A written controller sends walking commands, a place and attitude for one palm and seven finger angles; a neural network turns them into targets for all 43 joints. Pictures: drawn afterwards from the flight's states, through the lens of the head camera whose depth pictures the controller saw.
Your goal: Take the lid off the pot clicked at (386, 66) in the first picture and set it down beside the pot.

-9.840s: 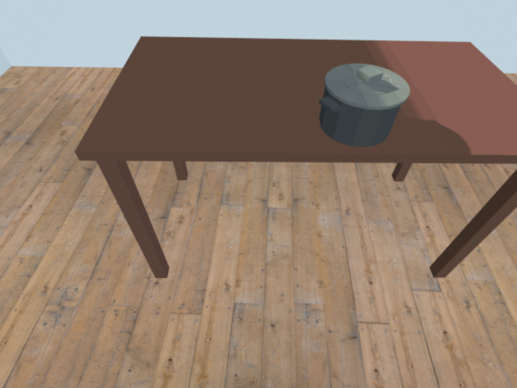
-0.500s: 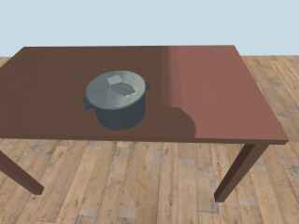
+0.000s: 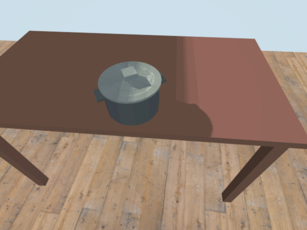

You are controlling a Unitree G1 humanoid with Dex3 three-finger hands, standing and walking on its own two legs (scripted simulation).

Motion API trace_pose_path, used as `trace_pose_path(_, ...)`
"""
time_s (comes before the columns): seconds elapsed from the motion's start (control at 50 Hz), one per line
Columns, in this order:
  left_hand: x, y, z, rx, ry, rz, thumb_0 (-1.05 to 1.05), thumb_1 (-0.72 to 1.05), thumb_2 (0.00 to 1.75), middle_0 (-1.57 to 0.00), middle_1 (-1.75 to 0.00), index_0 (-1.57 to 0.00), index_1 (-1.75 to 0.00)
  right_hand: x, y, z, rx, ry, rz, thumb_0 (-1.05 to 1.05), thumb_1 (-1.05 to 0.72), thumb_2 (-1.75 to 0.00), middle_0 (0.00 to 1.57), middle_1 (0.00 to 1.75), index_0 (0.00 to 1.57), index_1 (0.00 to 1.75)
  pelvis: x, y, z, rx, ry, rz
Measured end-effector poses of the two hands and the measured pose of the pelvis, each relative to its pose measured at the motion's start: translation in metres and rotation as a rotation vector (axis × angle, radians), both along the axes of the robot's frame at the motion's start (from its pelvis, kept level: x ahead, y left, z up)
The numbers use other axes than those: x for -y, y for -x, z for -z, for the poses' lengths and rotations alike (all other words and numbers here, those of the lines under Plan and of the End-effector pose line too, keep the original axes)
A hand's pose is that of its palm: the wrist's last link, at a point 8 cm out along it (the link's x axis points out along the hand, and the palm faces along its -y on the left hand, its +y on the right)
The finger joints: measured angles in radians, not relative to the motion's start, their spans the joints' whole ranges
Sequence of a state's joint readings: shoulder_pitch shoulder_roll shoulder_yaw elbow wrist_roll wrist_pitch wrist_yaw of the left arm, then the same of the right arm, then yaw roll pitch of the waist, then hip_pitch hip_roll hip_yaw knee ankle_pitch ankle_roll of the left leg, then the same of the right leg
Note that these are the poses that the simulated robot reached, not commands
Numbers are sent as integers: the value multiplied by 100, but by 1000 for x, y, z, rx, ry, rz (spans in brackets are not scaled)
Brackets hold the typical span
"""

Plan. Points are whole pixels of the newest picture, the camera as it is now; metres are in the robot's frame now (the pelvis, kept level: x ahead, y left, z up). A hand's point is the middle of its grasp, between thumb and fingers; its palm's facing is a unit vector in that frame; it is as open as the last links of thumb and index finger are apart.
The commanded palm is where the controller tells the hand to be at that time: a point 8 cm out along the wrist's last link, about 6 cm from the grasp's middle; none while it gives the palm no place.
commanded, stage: look again from close up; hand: left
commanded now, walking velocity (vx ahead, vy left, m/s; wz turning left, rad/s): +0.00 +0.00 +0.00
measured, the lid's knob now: (129, 73) +0.54 +0.12 +0.11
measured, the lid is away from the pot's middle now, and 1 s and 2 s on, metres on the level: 0.00 0.00 0.00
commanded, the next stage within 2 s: shuffle to correct the standing spot in 1.08 s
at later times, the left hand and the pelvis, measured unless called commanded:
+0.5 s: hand out of the picture -0.02 +0.22 -0.17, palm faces +0.00 -0.97 -0.23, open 7.3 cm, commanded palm none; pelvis -0.05 +0.03 +0.00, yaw +0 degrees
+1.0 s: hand out of the picture -0.08 +0.20 -0.17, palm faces +0.00 -0.98 -0.20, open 7.3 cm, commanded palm none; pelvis -0.06 +0.03 +0.00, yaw -1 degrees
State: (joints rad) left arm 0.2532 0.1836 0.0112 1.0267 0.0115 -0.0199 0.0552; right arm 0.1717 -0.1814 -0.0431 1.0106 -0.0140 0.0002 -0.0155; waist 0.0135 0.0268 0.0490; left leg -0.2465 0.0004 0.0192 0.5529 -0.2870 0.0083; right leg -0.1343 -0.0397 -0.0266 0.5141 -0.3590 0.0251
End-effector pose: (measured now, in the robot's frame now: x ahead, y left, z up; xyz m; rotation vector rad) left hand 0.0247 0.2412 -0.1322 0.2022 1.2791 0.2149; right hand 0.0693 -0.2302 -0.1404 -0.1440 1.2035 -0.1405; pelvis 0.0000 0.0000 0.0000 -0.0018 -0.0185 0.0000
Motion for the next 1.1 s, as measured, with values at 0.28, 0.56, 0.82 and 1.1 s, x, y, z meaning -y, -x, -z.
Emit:
trace_pose_path(0.28,-19,9,-1,69,2,45,0,91,89,-20,-30,-20,-30,-15,14,-6,66,2,-25,1,-91,-90,20,30,20,30,-17,34,3,22,9,5)
trace_pose_path(0.56,-27,66,8,-53,40,37,0,91,89,-20,-30,-20,-30,-26,92,-4,-97,12,20,1,-91,-90,20,30,20,30,-29,54,0,13,13,7)
trace_pose_path(0.82,-21,101,9,-121,59,15,0,91,89,-20,-30,-20,-30,-30,111,-3,-127,5,36,1,-92,-90,20,30,20,30,-31,63,-2,11,9,8)
trace_pose_path(1.1,-7,102,10,-120,79,15,0,91,89,-20,-30,-20,-30,-26,114,-3,-123,3,49,1,-93,-90,20,30,20,30,-25,64,-3,8,5,13)
